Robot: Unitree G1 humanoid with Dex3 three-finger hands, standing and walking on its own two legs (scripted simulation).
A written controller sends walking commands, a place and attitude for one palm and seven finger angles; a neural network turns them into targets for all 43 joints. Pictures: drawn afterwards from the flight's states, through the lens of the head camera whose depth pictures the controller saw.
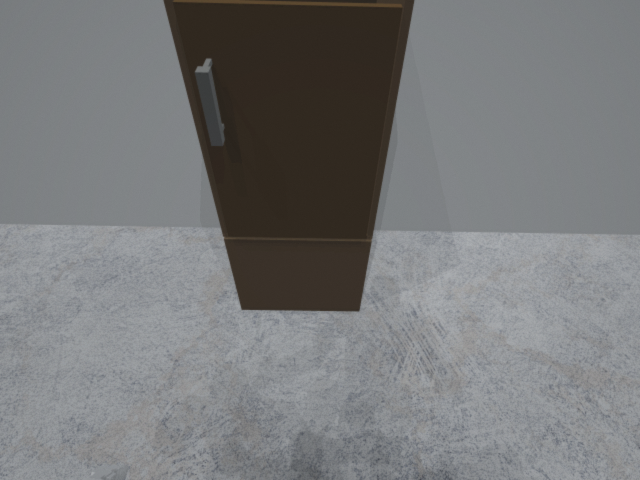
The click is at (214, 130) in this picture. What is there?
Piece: cupboard door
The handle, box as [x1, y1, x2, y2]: [195, 58, 224, 145]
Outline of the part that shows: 206,58 202,66 197,66 195,70 195,75 211,145 222,145 224,140 222,131 224,127 220,121 210,69 212,63 211,59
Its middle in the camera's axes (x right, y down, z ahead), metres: -0.21 -0.27 +0.76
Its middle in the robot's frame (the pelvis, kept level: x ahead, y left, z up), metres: +0.75 +0.26 +0.08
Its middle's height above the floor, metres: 0.85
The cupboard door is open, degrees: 0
